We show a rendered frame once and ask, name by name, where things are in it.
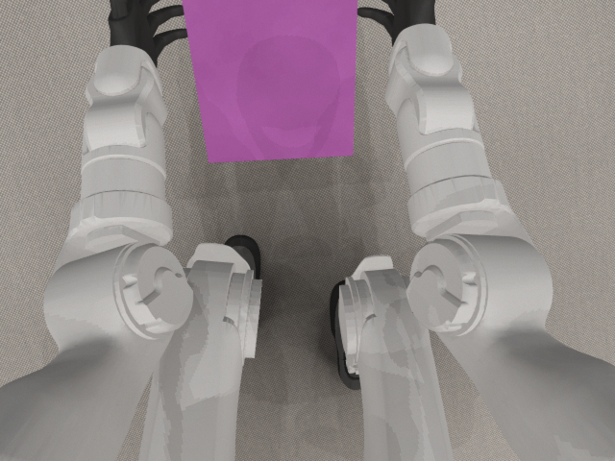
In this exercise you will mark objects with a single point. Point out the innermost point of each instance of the left robot upper arm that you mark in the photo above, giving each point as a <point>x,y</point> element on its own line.
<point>112,316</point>

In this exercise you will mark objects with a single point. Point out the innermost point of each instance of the right robot upper arm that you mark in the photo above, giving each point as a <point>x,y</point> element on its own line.
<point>487,297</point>

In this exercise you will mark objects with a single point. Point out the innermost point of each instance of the robot right forearm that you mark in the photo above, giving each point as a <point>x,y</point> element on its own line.
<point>451,187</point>

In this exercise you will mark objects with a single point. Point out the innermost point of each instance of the robot right hand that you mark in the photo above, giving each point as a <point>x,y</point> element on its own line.
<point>406,13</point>

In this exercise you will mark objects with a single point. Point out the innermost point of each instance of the robot left shin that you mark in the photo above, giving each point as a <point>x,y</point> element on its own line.
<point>220,253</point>

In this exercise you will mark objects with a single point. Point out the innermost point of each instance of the carton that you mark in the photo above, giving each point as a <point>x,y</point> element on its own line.
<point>275,79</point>

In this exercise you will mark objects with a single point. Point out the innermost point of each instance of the robot right foot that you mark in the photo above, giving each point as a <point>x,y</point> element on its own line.
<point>350,380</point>

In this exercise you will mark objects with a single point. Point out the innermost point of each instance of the robot left forearm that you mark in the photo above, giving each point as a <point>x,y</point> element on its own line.
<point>123,159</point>

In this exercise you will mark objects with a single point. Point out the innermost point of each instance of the robot left hand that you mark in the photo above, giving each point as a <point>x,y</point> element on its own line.
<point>131,24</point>

